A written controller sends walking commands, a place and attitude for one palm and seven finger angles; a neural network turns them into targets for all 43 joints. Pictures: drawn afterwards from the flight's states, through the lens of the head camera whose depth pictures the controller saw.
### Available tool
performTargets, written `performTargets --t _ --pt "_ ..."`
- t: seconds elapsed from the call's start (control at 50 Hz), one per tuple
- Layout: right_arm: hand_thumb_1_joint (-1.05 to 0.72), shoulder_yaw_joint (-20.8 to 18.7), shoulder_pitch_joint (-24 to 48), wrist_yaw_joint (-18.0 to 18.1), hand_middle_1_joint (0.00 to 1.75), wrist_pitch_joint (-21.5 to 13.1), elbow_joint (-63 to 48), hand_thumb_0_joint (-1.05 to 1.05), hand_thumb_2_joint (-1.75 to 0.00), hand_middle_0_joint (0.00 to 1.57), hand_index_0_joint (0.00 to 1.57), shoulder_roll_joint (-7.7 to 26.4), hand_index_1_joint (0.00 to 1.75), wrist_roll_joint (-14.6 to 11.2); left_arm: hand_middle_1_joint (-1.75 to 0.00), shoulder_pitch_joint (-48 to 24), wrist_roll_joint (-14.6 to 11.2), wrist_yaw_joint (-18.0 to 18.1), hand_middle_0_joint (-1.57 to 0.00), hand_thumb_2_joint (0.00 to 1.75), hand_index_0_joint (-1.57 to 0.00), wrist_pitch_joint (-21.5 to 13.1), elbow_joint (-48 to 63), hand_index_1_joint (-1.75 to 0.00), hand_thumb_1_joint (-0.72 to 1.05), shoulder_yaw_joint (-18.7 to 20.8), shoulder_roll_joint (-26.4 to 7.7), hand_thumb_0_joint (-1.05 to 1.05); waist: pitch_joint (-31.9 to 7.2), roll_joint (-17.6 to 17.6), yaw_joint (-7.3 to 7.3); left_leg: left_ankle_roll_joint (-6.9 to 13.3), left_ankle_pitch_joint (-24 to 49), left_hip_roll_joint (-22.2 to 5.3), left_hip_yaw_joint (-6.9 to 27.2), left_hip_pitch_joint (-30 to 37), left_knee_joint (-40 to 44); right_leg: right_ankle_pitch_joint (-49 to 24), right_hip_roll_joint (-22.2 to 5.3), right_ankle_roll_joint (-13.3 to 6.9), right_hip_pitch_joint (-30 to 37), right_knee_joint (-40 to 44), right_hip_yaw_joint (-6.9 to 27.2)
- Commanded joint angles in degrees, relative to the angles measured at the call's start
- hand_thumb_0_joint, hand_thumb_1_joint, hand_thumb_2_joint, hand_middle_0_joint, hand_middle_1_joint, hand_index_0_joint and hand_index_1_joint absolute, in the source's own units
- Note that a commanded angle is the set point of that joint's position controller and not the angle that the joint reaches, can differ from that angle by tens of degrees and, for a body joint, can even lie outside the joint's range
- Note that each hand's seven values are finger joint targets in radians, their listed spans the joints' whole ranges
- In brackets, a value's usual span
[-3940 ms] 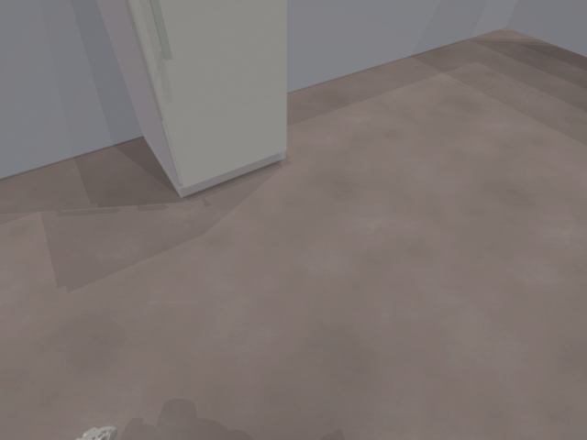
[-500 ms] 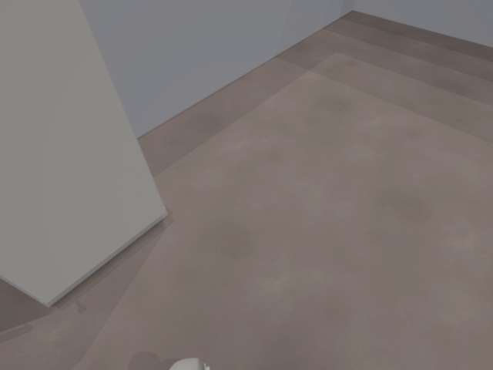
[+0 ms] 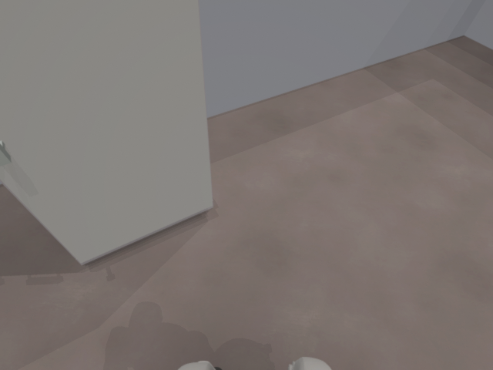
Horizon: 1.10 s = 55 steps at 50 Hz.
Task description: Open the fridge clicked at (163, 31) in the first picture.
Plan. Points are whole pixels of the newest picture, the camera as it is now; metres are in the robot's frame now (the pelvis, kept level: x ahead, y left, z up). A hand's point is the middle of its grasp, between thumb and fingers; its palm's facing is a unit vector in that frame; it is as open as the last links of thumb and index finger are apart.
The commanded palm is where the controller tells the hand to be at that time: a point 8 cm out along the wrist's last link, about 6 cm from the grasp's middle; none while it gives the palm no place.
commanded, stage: turn to face it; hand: left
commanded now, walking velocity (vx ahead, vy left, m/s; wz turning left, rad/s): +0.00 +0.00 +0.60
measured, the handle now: out of the picture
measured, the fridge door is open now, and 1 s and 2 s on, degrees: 0 0 0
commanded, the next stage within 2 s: take the last steps up to it in 0.76 s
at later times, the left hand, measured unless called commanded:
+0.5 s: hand out of the picture +0.02 +0.15 -0.14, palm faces +0.32 -0.91 -0.28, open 7.3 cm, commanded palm none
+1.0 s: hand out of the picture -0.04 +0.16 -0.16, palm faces +0.50 -0.82 -0.28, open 7.3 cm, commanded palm none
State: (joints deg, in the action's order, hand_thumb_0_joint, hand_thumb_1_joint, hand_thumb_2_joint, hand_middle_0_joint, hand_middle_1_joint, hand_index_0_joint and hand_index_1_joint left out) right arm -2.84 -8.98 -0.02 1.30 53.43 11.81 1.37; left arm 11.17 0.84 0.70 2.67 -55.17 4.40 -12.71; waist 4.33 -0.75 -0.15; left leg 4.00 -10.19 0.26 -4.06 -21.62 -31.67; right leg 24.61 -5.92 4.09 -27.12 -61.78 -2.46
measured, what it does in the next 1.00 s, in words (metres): steps on the spot, turning left: right foot, then left foot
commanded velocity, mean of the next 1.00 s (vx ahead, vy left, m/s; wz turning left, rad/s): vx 0.05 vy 0.02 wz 0.39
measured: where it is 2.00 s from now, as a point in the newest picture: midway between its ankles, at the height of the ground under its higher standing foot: outside the picture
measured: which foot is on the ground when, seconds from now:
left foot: down 0.00-0.24, up 0.26-0.62, down 0.64-0.98, up 1.00-1.00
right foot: up 0.00-0.22, down 0.24-0.64, up 0.66-0.96, down 0.98-1.00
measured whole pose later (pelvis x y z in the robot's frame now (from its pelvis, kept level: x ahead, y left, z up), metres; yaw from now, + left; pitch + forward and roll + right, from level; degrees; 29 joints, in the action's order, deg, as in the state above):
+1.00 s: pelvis +0.01 -0.06 +0.00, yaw +29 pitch -2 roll +1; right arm -2.6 -9.0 -0.1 2.6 55.0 12.2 0.9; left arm 12.9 1.2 0.3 0.6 -54.3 2.2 -12.2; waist 3.4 2.0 0.9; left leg -0.4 -22.0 -0.1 0.8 -15.8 -37.5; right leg 17.7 -3.1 1.8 -14.9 -33.8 -5.2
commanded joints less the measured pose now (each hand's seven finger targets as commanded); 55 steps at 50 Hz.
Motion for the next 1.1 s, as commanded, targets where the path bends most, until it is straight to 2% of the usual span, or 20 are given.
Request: performTargets --t 0.0,0.1,0.18,0.22,0.32,0.44,0.54,0.58,0.6,0.62,0.64,0.72,0.84,0.92,0.94,0.96,0.98,1.0,1.04,1.08 --pt "-0.9 -3.4 -1.7 0.2 0.3 -0.7 -4.2 0.0 -0.9 0.2 0.2 11.8 0.3 0.1 -0.3 1.4 0.2 0.3 -0.2 0.9 -0.2 -0.8 5.3 -0.3 0.9 1.2 -3.8 0.0 -7.1 7.6 -1.36 5.8 -3.6 -13.8 19.4 6.7 16.1 -0.5 0.9 0.7 -0.2 6.1 0.7" --pt "-0.9 -4.3 -2.3 0.0 0.3 -0.1 -4.7 0.0 -0.9 0.2 0.2 12.3 0.3 0.2 -0.3 -0.4 -0.1 0.6 -0.2 0.9 -0.2 -1.3 8.3 -0.3 0.9 0.9 -4.0 0.0 -8.3 9.0 -1.87 6.3 5.6 -12.7 23.4 8.8 12.5 0.9 3.4 0.2 3.7 16.0 1.1" --pt "-0.9 -4.5 1.1 -0.4 0.3 0.5 -6.7 0.0 -0.9 0.2 0.2 10.9 0.3 -0.4 -0.3 6.6 -0.4 1.1 -0.2 0.9 -0.2 -2.1 7.8 -0.3 0.9 1.3 -6.5 0.0 -9.5 6.1 2.15 1.4 3.7 -7.2 21.7 -1.4 5.0 -9.3 2.9 -1.2 21.1 38.7 1.7" --pt "-0.9 -3.9 1.4 -0.8 0.3 0.5 -9.1 0.0 -0.9 0.2 0.2 5.8 0.3 -0.5 -0.3 4.8 0.9 1.4 -0.2 0.9 -0.2 -2.3 9.9 -0.3 0.9 2.3 -15.3 0.0 -5.7 -17.1 2.54 -6.3 -20.8 4.3 6.1 -16.7 -21.3 -6.4 -22.6 -11.7 21.1 50.6 24.5" --pt "-0.9 -3.6 -1.0 -1.8 0.3 1.9 -5.4 0.0 -0.9 0.2 0.2 6.4 0.3 0.0 -0.3 -2.6 0.6 1.5 -0.2 0.9 -0.2 -3.3 11.1 -0.3 0.9 0.4 -8.4 0.0 -1.6 -8.9 -1.54 -7.6 -11.5 -1.5 5.0 -12.6 -38.3 -27.3 -12.5 -10.1 15.0 42.3 3.8" --pt "-0.9 -2.1 5.7 -1.8 0.3 1.8 -6.6 0.0 -0.9 0.2 0.2 5.3 0.3 -0.5 -0.3 5.9 0.9 1.2 -0.2 0.9 -0.2 -2.9 7.2 -0.3 0.9 1.0 -11.3 0.0 -3.9 -10.6 3.05 -8.1 -15.8 -1.3 0.1 -7.3 -21.3 -39.5 -14.0 -10.8 22.9 38.8 0.2" --pt "-0.9 -1.3 4.2 -1.2 0.3 0.9 -5.8 0.0 -0.9 0.2 0.2 5.5 0.3 -0.9 -0.3 6.6 1.0 1.0 -0.2 0.9 -0.2 -2.4 5.1 -0.3 0.9 1.6 -12.7 0.0 -7.5 -13.3 2.73 -6.5 -13.4 -0.2 -2.6 1.5 -5.0 -45.6 -14.0 -9.3 25.2 33.4 -1.4" --pt "-0.9 -1.8 -1.0 -0.9 0.3 0.1 -4.2 0.0 -0.9 0.2 0.2 8.0 0.3 -0.6 -0.3 4.8 0.1 0.9 -0.2 0.9 -0.2 -2.2 5.2 -0.3 0.9 1.7 -12.2 0.0 -9.8 -8.8 -0.76 -5.1 0.4 -1.7 -2.0 13.9 9.0 -41.1 -11.9 -5.2 19.5 25.4 -5.1" --pt "-0.9 -3.1 -3.6 -0.7 0.3 -0.6 -3.9 0.0 -0.9 0.2 0.2 13.9 0.3 0.1 -0.3 5.5 -0.4 0.6 -0.2 0.9 -0.2 -2.1 6.6 -0.3 0.9 1.4 -9.4 0.0 -13.4 5.4 -2.16 -0.3 18.5 -13.5 11.6 26.4 10.7 -23.8 -6.5 -1.4 6.5 14.0 -8.1" --pt "-0.9 -4.0 -6.6 -0.4 0.3 -0.3 -3.0 0.0 -0.9 0.2 0.2 18.0 0.3 -0.4 -0.3 3.1 -0.1 0.4 -0.2 0.9 -0.2 -1.9 8.6 -0.3 0.9 -0.3 -5.9 0.0 -12.8 17.6 -3.77 7.5 43.1 -24.9 22.3 29.3 9.5 12.1 -1.6 0.8 -4.9 4.7 -5.8" --pt "-0.9 -3.4 -8.2 0.2 0.3 -0.2 -1.7 0.0 -0.9 0.2 0.2 16.9 0.3 -0.6 -0.3 -0.4 0.1 1.1 -0.2 0.9 -0.2 -1.0 8.8 -0.3 0.9 -0.4 -6.7 0.0 -11.9 13.7 -4.66 9.3 42.6 -24.4 19.9 24.5 8.5 13.3 -1.7 0.4 -3.2 0.8 -0.5" --pt "-0.9 -1.8 1.7 1.0 0.3 -0.4 -3.4 0.0 -0.9 0.2 0.2 11.9 0.3 -0.2 -0.3 1.4 -0.3 0.1 -0.2 0.9 -0.2 -0.7 4.9 -0.3 0.9 0.0 -6.0 0.0 -5.1 11.8 -0.32 5.3 31.1 -14.6 10.8 15.6 9.7 2.8 -0.6 0.6 -0.8 1.0 -0.2" --pt "-0.9 -2.0 1.1 0.8 0.3 -0.2 -2.6 0.0 -0.9 0.2 0.2 11.7 0.3 -0.1 -0.3 2.1 -0.3 0.1 -0.2 0.9 -0.2 -0.9 4.2 -0.3 0.9 -0.8 -4.9 0.0 -5.5 10.2 -0.66 5.6 22.7 -14.3 13.0 14.4 10.8 1.2 1.9 0.4 5.7 15.6 -1.5" --pt "-0.9 -1.8 2.3 0.4 0.3 -0.1 -2.2 0.0 -0.9 0.2 0.2 10.0 0.3 -0.5 -0.3 10.0 0.3 -0.2 -0.2 0.9 -0.2 -2.7 1.5 -0.3 0.9 -0.7 -4.8 0.0 -6.5 6.4 3.22 1.7 -2.8 -9.4 12.2 5.1 4.7 -9.3 3.1 -0.2 21.4 36.0 -3.2" --pt "-0.9 -1.5 1.5 0.1 0.3 -0.3 -2.4 0.0 -0.9 0.2 0.2 6.7 0.3 -1.0 -0.3 12.8 1.1 0.0 -0.2 0.9 -0.2 -3.5 0.8 -0.3 0.9 0.1 -8.6 0.0 -5.6 -3.9 4.58 -1.7 -13.9 -3.4 7.2 -4.3 -6.1 -3.8 -4.9 -2.3 28.1 44.0 6.0" --pt "-0.9 -0.8 3.2 -0.3 0.3 -0.3 -4.8 0.0 -0.9 0.2 0.2 3.8 0.3 -0.8 -0.3 14.3 1.4 0.3 -0.2 0.9 -0.2 -3.7 1.0 -0.3 0.9 1.1 -14.1 0.0 -1.3 -19.1 5.96 -4.6 -25.7 2.0 2.9 -16.1 -20.3 3.1 -19.6 -8.2 27.9 51.8 25.6" --pt "-0.9 -1.7 5.2 -0.7 0.3 0.4 -5.4 0.0 -0.9 0.2 0.2 7.9 0.3 -0.1 -0.3 14.9 0.7 0.5 -0.2 0.9 -0.2 -3.9 1.5 -0.3 0.9 1.1 -13.8 0.0 0.2 -14.9 6.52 -4.1 -22.5 -1.1 8.6 -15.7 -28.1 15.4 -22.3 -11.2 19.0 56.3 30.1" --pt "-0.9 -2.1 5.6 -1.2 0.3 0.5 -5.0 0.0 -0.9 0.2 0.2 7.6 0.3 0.1 -0.3 11.4 0.7 0.6 -0.2 0.9 -0.2 -4.2 1.8 -0.3 0.9 1.1 -13.0 0.0 3.6 -13.7 4.61 -3.8 -17.3 -2.3 9.3 -16.5 -33.3 21.2 -20.8 -11.0 14.2 57.9 30.4" --pt "-0.9 -2.4 0.4 -2.1 0.3 0.6 -1.7 0.0 -0.9 0.2 0.2 7.2 0.3 0.5 -0.3 5.4 0.7 0.7 -0.2 0.9 -0.2 -5.0 2.6 -0.3 0.9 0.3 -9.4 0.0 3.1 -6.9 0.52 -4.6 -8.5 -4.3 7.6 -14.2 -36.1 13.1 -16.7 -8.7 12.3 55.3 17.9" --pt "-0.9 -1.9 -1.8 -2.4 0.3 0.4 -0.2 0.0 -0.9 0.2 0.2 5.0 0.3 0.4 -0.3 6.2 0.6 0.6 -0.2 0.9 -0.2 -5.8 2.2 -0.3 0.9 -0.1 -7.5 0.0 0.9 -7.3 0.5 -5.8 -3.5 -4.1 5.0 -12.5 -34.4 1.4 -12.5 -7.0 14.8 53.1 7.7"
